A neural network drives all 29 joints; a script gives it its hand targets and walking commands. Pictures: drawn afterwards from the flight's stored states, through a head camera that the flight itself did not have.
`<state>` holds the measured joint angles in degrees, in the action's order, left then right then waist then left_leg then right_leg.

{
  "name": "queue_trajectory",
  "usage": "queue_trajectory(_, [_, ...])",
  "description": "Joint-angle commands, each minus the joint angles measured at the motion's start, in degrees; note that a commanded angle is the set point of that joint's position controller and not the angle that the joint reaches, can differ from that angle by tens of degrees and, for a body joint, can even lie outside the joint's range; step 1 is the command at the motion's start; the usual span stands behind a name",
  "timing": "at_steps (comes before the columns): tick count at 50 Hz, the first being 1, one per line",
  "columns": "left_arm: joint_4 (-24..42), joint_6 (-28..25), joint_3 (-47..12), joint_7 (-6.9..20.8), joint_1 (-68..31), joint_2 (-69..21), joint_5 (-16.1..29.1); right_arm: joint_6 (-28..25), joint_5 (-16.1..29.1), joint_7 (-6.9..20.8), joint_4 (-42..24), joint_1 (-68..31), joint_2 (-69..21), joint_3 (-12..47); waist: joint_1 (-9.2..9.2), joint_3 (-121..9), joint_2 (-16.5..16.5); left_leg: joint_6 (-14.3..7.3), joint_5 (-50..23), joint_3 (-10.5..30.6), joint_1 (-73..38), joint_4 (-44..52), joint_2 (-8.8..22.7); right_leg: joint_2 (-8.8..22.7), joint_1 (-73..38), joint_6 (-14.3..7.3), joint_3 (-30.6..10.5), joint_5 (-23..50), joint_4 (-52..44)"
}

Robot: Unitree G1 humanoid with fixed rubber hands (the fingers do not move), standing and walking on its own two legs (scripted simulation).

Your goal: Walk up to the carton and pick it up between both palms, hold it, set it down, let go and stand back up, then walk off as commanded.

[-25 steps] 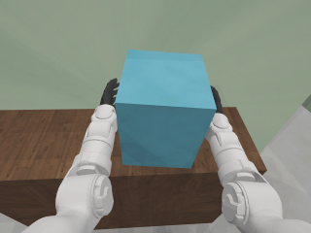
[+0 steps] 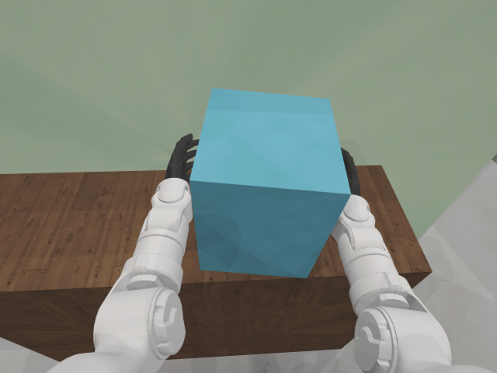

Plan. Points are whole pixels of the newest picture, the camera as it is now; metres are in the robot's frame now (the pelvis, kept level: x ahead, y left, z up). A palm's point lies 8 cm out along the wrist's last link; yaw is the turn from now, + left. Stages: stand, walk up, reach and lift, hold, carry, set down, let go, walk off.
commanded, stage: set down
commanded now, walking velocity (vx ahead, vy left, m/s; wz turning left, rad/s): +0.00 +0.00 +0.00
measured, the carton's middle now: (261, 188) +0.39 -0.01 +0.06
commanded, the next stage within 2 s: none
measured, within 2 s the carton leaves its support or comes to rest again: rests again in 0.80 s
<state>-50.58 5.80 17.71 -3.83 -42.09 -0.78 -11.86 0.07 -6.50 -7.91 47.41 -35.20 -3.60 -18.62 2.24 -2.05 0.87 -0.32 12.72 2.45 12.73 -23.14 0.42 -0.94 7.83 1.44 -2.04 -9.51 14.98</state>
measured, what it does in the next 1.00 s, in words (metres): stands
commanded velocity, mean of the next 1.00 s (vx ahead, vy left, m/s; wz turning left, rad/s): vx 0.00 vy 0.00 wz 0.00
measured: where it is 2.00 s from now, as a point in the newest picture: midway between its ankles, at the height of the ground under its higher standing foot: outside the picture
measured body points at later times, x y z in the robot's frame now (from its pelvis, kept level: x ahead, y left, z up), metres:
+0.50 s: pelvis -0.01 +0.00 +0.00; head +0.00 +0.03 +0.45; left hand +0.40 +0.14 +0.06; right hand +0.37 -0.15 +0.06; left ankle -0.01 +0.11 -0.75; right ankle -0.02 -0.14 -0.75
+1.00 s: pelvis -0.01 +0.00 +0.00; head +0.03 +0.02 +0.45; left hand +0.41 +0.14 +0.05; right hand +0.38 -0.15 +0.05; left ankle -0.01 +0.11 -0.75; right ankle -0.02 -0.14 -0.75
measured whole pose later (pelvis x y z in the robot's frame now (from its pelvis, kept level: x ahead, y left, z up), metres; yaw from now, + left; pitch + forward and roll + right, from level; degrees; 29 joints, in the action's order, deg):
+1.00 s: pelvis -0.01 +0.00 +0.00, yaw -1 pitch +3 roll -1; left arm -55.7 -3.8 25.5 -0.1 -42.9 -1.5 -19.4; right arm -11.5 -24.8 -4.2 50.3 -36.7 -9.4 -35.0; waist 0.4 0.5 2.2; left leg -0.2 11.3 0.5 14.2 -22.1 0.7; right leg -0.4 11.0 1.2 -1.4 -9.5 17.1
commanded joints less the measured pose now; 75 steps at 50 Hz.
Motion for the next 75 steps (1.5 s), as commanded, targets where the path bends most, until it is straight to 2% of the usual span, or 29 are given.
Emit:
queue_trajectory(1, [9.18, -5.19, -21.81, 10.01, -43.65, -38.67, 2.24, -6.10, -0.77, 8.87, -14.17, -49.03, -36.67, 23.37, 0.36, -39.96, -1.98, 4.65, -29.73, -4.15, -12.21, -0.34, -1.31, -1.40, -12.77, 1.81, 4.66, 31.48, 4.20])
queue_trajectory(3, [7.84, -5.52, -20.91, 9.92, -42.73, -38.05, 1.85, -6.50, -1.40, 8.84, -15.06, -49.51, -37.33, 23.94, -0.70, -40.67, -1.01, 4.35, -28.95, -4.48, -10.50, -0.18, -1.59, -1.11, -13.75, 2.30, 4.50, 32.73, 4.65])
queue_trajectory(4, [7.80, -5.91, -20.98, 9.90, -42.32, -38.04, 1.54, -6.63, -2.08, 8.97, -13.68, -48.83, -36.72, 22.49, 0.35, -39.43, -1.81, 4.48, -28.80, -4.04, -10.86, 0.11, -1.37, -1.22, -13.09, 1.96, 4.79, 31.78, 4.64])
queue_trajectory(6, [7.73, -6.33, -21.51, 9.86, -42.27, -38.50, 1.32, -7.12, -2.52, 9.28, -12.51, -47.92, -36.28, 21.71, 0.30, -39.29, -3.05, 5.06, -30.17, -3.94, -12.33, -0.34, -0.96, -1.42, -11.47, 1.53, 5.23, 29.21, 4.11])
queue_trajectory(9, [5.45, -6.78, -19.83, 10.16, -41.61, -37.62, 0.88, -7.48, -3.68, 9.31, -12.22, -47.13, -36.34, 20.73, 0.15, -37.51, -1.83, 4.74, -27.43, -4.48, -10.95, 0.27, -1.13, -1.08, -11.80, 1.63, 4.89, 28.71, 3.72])
queue_trajectory(12, [4.50, -7.29, -18.54, 10.24, -41.10, -37.54, -0.23, -7.77, -5.09, 9.92, -9.67, -46.25, -35.51, 18.71, -0.07, -35.69, -2.78, 4.82, -26.98, -4.32, -12.04, 0.59, -0.68, -1.27, -9.55, 1.28, 5.31, 24.27, 3.06])
queue_trajectory(20, [0.88, -9.66, -16.06, 10.42, -40.72, -36.27, -1.50, -10.27, -8.88, 10.80, -8.08, -46.22, -34.73, 14.82, -0.55, -36.27, -2.86, 4.92, -27.56, -5.02, -12.50, 0.63, -0.21, -1.24, -8.09, 0.77, 5.89, 21.91, 2.50])
queue_trajectory(22, [-0.59, -9.67, -15.14, 10.55, -40.81, -35.64, -2.32, -10.63, -10.18, 10.89, -7.12, -45.80, -33.97, 12.95, 0.00, -35.41, -3.25, 4.99, -26.29, -5.45, -12.89, 0.86, -0.06, -1.25, -6.95, 0.67, 6.43, 19.87, 2.26])
queue_trajectory(27, [-1.31, -11.31, -13.57, 10.52, -41.41, -35.35, -3.04, -11.46, -13.17, 11.45, -5.97, -44.42, -35.32, 10.45, -0.07, -35.01, -2.59, 4.39, -23.34, -6.18, -10.87, 1.76, -0.32, -0.90, -7.30, 0.65, 6.48, 18.41, 2.26])
queue_trajectory(28, [-0.79, -11.64, -13.47, 10.46, -42.11, -34.27, -3.25, -11.78, -13.43, 11.40, -5.47, -44.57, -34.37, 9.34, 0.08, -35.28, -3.61, 4.75, -23.80, -6.11, -11.29, 1.45, -0.22, -0.88, -7.37, 0.50, 6.57, 17.99, 2.55])
queue_trajectory(33, [-0.35, -12.83, -12.62, 10.14, -40.71, -35.30, -4.71, -12.91, -15.60, 11.84, -5.31, -43.05, -36.47, 9.14, -1.20, -35.31, -3.29, 4.43, -24.54, -6.61, -11.00, 1.47, -0.03, -0.92, -7.18, 0.40, 7.07, 17.87, 2.79])
queue_trajectory(34, [-1.64, -12.88, -10.95, 9.57, -40.33, -29.46, -4.74, -13.07, -15.51, 11.42, -4.86, -42.46, -30.84, 7.28, -1.11, -37.05, -3.69, 4.52, -24.34, -7.43, -10.48, 1.39, -0.20, -0.83, -7.22, 0.45, 7.10, 18.89, 3.24])
queue_trajectory(36, [-0.80, -13.12, -10.55, 10.15, -41.01, -32.82, -5.95, -13.19, -17.93, 11.62, -3.82, -40.91, -35.64, 6.47, -1.02, -34.12, -3.31, 4.31, -23.96, -7.40, -10.30, 1.70, -0.15, -0.62, -7.71, 0.62, 7.25, 17.92, 3.06])
queue_trajectory(37, [-0.83, -13.22, -9.38, 9.65, -38.82, -28.57, -5.96, -13.36, -17.38, 11.17, -3.51, -39.20, -30.93, 5.52, -1.29, -34.62, -3.64, 4.46, -24.25, -7.85, -10.83, 1.52, -0.09, -0.56, -7.52, 0.62, 7.27, 18.48, 3.30])
queue_trajectory(39, [-0.55, -13.37, -7.99, 9.98, -39.56, -29.83, -7.08, -13.77, -19.75, 11.29, -2.62, -38.47, -33.33, 3.81, -1.13, -32.49, -2.21, 4.22, -24.49, -8.18, -11.06, 1.56, 0.07, -0.56, -7.14, 0.87, 7.72, 17.53, 2.99])
queue_trajectory(42, [-0.59, -13.26, -4.81, 10.04, -37.68, -26.43, -9.19, -13.98, -21.16, 10.95, -1.69, -36.30, -31.83, 1.46, -2.14, -29.73, -2.37, 3.77, -23.80, -9.03, -10.26, 2.24, -0.33, -0.16, -8.17, 1.11, 7.35, 17.42, 2.84])
queue_trajectory(44, [1.95, -13.83, -4.63, 8.96, -38.34, -23.67, -8.91, -14.88, -21.86, 10.26, -2.10, -35.46, -28.31, -0.43, -1.65, -32.38, -2.73, 3.82, -25.81, -9.17, -10.92, 1.49, -0.09, -0.24, -7.80, 1.25, 7.76, 18.42, 3.47])
queue_trajectory(46, [2.38, -13.59, -4.14, 7.61, -35.59, -19.09, -8.17, -15.18, -20.41, 8.92, -1.04, -33.66, -22.65, -1.84, -1.16, -31.24, -3.39, 4.13, -28.18, -8.82, -12.65, 0.43, 0.18, -0.61, -5.52, 1.30, 7.96, 17.74, 3.07])
queue_trajectory(47, [3.16, -13.53, -3.36, 6.75, -35.77, -16.03, -7.84, -15.13, -20.31, 8.28, -0.63, -33.15, -20.53, -2.21, -1.77, -32.06, -3.02, 4.03, -28.80, -9.33, -12.94, 0.13, 0.33, -0.69, -4.77, 1.29, 8.01, 16.82, 2.88])
queue_trajectory(49, [3.22, -13.22, -3.21, 6.37, -36.82, -17.26, -7.86, -14.90, -19.84, 7.55, -0.48, -33.97, -22.92, -2.21, -1.79, -29.63, -2.52, 3.50, -26.88, -9.14, -11.33, 0.33, 0.10, -0.48, -5.15, 1.27, 7.66, 15.59, 2.70])
queue_trajectory(52, [2.60, -13.03, -1.36, 3.92, -34.42, -5.29, -5.50, -14.51, -16.05, 5.03, 0.74, -31.78, -10.70, -3.14, -2.15, -29.66, -2.93, 3.18, -25.68, -9.67, -9.36, -0.26, 0.14, -0.25, -5.27, 1.45, 6.97, 16.38, 3.73])
queue_trajectory(53, [2.41, -13.00, -1.30, 3.08, -34.29, -4.10, -5.08, -14.23, -15.25, 4.21, 0.96, -31.73, -10.28, -2.76, -2.46, -28.97, -3.07, 2.96, -24.17, -9.36, -8.02, -0.24, 0.01, -0.47, -4.41, 1.56, 6.81, 14.76, 3.72])
queue_trajectory(57, [3.05, -13.44, -2.97, 0.14, -35.54, 3.16, 0.79, -13.25, -7.53, 1.44, 0.03, -32.80, -3.57, 0.79, -2.55, -33.52, -3.71, 3.28, -25.55, -8.75, -6.65, -2.82, -0.03, -1.44, -2.73, 1.27, 5.61, 16.96, 5.06])
queue_trajectory(60, [3.38, -13.28, -5.23, -2.50, -35.68, 7.75, 5.47, -12.07, -0.42, -0.09, 0.40, -34.10, 3.14, 4.29, -3.36, -40.05, -6.53, 4.95, -31.62, -7.85, -9.04, -6.35, 0.46, -2.82, 1.23, 0.45, 5.55, 18.78, 6.45])
queue_trajectory(64, [1.99, -13.40, -8.68, -4.47, -35.53, 15.60, 12.58, -11.31, 7.81, -1.66, 0.52, -35.93, 15.66, 6.27, -2.67, -50.64, -7.48, 7.21, -38.51, -6.66, -12.72, -10.77, 0.95, -4.24, 6.46, -0.69, 5.43, 21.70, 8.31])
queue_trajectory(68, [0.72, -13.43, -11.17, -3.43, -38.30, 18.41, 18.62, -10.03, 14.09, -2.63, -1.53, -38.48, 18.81, 10.59, -0.98, -52.32, -3.97, 6.64, -38.87, -5.69, -11.01, -12.50, 0.24, -4.24, 6.76, -0.25, 5.21, 26.59, 9.83])
queue_trajectory(70, [-1.38, -13.30, -13.40, -2.37, -38.27, 18.16, 20.17, -8.80, 15.65, -2.66, -0.52, -39.10, 18.82, 12.09, 0.62, -49.39, -2.25, 5.69, -34.55, -4.80, -9.04, -11.78, 0.37, -3.68, 6.77, 0.11, 4.99, 26.38, 10.23])
queue_trajectory(71, [-3.02, -13.53, -14.33, -1.71, -37.98, 18.12, 21.33, -8.32, 17.00, -2.37, 0.12, -39.74, 18.66, 13.40, 0.47, -47.40, -1.81, 5.32, -33.06, -4.42, -7.83, -11.58, 0.27, -3.15, 8.46, 0.21, 4.55, 25.31, 10.30])
queue_trajectory(75, [-6.70, -15.76, -17.34, 0.08, -38.22, 18.18, 24.21, -7.78, 18.82, -1.64, 2.30, -40.29, 18.63, 14.81, 1.43, -45.93, -3.36, 5.43, -32.83, -3.45, -7.94, -12.32, 0.63, -2.77, 13.40, -0.61, 4.83, 21.89, 10.57])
